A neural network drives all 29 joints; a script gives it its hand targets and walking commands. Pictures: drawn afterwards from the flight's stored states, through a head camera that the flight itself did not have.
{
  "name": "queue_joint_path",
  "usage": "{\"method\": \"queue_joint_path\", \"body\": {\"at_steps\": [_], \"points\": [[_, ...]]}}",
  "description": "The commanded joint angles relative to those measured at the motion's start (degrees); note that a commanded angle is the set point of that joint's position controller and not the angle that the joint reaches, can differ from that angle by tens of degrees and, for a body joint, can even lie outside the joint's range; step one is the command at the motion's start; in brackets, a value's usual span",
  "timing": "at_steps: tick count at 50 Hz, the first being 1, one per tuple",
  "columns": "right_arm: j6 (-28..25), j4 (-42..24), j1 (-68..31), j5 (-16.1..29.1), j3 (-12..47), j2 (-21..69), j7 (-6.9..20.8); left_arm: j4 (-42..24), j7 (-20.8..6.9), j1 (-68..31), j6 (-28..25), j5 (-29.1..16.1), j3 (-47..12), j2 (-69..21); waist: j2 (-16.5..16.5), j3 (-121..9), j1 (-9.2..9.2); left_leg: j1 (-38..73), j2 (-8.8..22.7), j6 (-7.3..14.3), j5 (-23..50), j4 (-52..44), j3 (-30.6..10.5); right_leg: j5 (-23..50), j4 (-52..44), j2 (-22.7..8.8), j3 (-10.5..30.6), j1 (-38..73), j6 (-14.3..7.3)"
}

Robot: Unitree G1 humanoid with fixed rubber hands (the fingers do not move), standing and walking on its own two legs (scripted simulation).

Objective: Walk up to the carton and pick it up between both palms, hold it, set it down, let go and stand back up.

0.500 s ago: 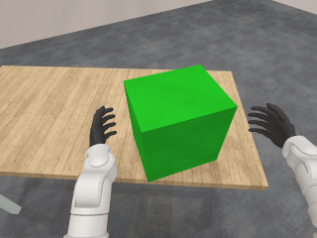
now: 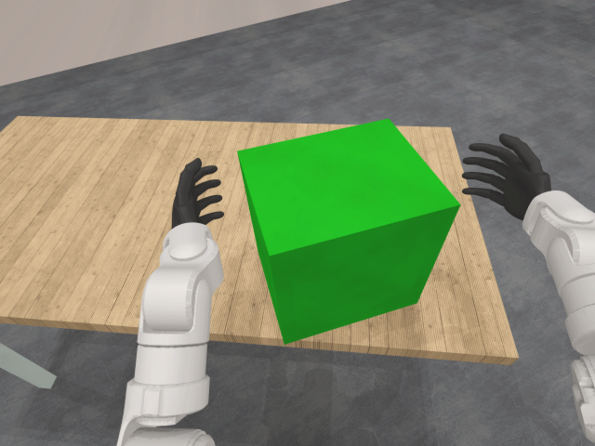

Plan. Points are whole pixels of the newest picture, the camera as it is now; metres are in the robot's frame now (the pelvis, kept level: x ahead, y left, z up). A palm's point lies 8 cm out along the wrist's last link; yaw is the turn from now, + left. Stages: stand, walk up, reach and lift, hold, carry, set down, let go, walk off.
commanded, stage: reach and lift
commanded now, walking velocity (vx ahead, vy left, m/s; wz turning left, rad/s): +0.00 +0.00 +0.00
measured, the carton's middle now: (335, 234) +0.42 +0.01 +0.00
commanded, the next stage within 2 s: none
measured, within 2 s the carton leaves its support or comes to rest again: neither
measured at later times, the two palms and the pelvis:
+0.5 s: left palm (184, 182) +0.35 +0.19 +0.18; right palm (493, 138) +0.46 -0.19 +0.18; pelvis +0.00 +0.00 +0.00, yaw +0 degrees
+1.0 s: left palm (195, 205) +0.37 +0.20 +0.12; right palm (488, 165) +0.46 -0.20 +0.13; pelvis +0.01 +0.00 +0.00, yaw +0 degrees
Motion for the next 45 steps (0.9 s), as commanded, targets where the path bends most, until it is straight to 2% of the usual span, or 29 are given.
{"method": "queue_joint_path", "body": {"at_steps": [1, 4, 10, 16, 19, 24, 33, 37, 41, 45], "points": [[-0.54, -6.06, -30.18, 1.5, 0.22, -19.2, -1.26, -5.74, -0.64, -22.44, -1.42, -1.73, 5.35, 7.1, -2.87, -22.39, 4.53, 6.81, -2.31, -1.06, 20.93, -4.2, 4.9, 17.22, -3.21, 3.42, 1.15, 3.62, -2.24], [0.18, -4.77, -32.44, 1.53, 0.72, -18.96, -1.34, -3.04, -0.94, -23.95, -1.12, -2.28, 6.18, 7.77, -4.36, -21.84, 4.92, 5.08, -2.22, -0.59, 18.59, -4.8, 5.11, 16.62, -3.19, 3.34, 1.28, 4.2, -1.92], [1.84, 0.48, -38.26, 0.34, 0.75, -18.28, -0.98, 2.91, -0.92, -30.83, -1.02, -3.07, 6.56, 8.76, -5.06, -20.59, 5.72, 1.42, -2.44, -0.05, 11.62, -6.51, 5.39, 11.44, -3.39, 2.8, 1.56, 3.6, -1.84], [2.46, 5.11, -42.82, -0.22, 1.14, -17.74, -0.34, 5.67, -0.15, -36.77, -1.95, -4.05, 6.27, 9.55, -4.28, -22.03, 6.54, 0.32, -2.53, -0.25, 10.99, -6.57, 5.42, 10.75, -2.98, 2.76, 1.46, 2.91, -1.69], [2.52, 7.48, -44.12, -0.23, 1.69, -17.38, -0.23, 8.2, -0.3, -37.5, -1.99, -4.34, 5.96, 9.05, -3.77, -22.8, 6.11, 0.98, -2.55, -0.57, 12.97, -6.1, 5.39, 12.62, -2.98, 2.93, 1.01, 3.34, -1.67], [2.17, 9.59, -45.97, -0.29, 2.5, -17.16, -0.49, 11.51, -0.78, -38.9, -2.52, -4.55, 6.78, 10.04, -4.2, -24.04, 6.44, 0.04, -3.0, -0.68, 14.73, -5.78, 5.69, 14.32, -3.03, 3.1, 0.77, 4.3, -1.23], [-0.78, 11.73, -42.06, -0.76, 3.53, -14.86, -0.62, 12.4, -2.4, -33.9, -6.13, -3.18, 6.65, 6.64, -3.45, -26.77, 6.17, 1.47, -3.24, -1.35, 22.51, -3.34, 5.84, 21.54, -2.36, 3.61, -0.23, 4.51, -0.91], [-2.76, 12.19, -40.14, -1.68, 3.21, -13.66, -0.5, 14.47, -3.19, -31.38, -8.33, -1.98, 6.32, 4.91, -3.18, -27.8, 5.76, 1.6, -3.24, -1.6, 23.45, -2.8, 5.93, 22.0, -2.52, 3.84, -0.77, 3.6, -0.92], [-3.88, 17.84, -35.61, -2.68, 3.68, -11.91, 0.14, 18.96, -4.24, -26.9, -10.45, -0.11, 6.57, 3.22, -2.72, -25.01, 6.02, 1.18, -3.17, -1.53, 22.46, -3.36, 6.14, 19.42, -3.21, 3.88, -0.79, 2.85, -1.29], [-6.57, 17.12, -34.84, -3.23, 3.79, -10.78, 0.59, 19.05, -4.84, -25.63, -13.95, 0.49, 5.87, 1.87, -2.54, -25.75, 6.18, 1.22, -3.06, -1.74, 23.62, -2.84, 6.09, 19.03, -3.09, 4.09, -1.13, 1.56, -1.49]]}}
